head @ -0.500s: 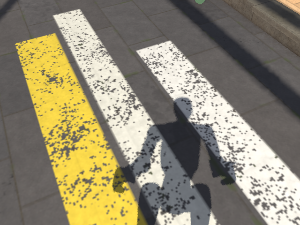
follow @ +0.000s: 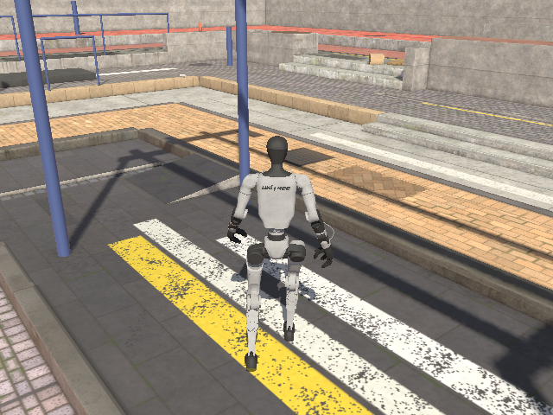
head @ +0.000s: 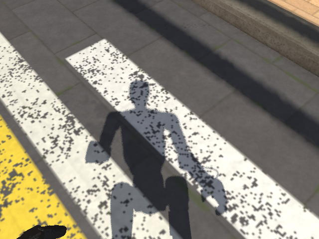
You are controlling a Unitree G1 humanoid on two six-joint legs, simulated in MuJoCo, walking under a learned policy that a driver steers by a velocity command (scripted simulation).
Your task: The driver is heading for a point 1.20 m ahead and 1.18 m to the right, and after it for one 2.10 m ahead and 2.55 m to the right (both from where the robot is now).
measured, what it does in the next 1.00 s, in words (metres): walks ahead, turning right: left foot, then right foot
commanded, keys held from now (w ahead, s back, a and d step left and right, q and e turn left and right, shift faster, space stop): w+e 1.00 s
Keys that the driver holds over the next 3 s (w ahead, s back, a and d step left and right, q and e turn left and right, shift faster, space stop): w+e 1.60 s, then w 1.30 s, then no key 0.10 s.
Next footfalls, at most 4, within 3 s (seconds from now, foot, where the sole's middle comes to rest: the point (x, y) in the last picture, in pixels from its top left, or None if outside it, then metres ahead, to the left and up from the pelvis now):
0.46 left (142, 231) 0.46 0.08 -0.75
0.96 right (228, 193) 0.60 -0.28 -0.75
1.44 left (223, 127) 0.95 -0.32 -0.75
1.96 right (303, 139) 0.86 -0.70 -0.75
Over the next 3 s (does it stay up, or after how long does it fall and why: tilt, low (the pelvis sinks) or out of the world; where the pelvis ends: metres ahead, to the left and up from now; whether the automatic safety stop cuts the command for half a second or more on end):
stays up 1.13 -1.02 0.07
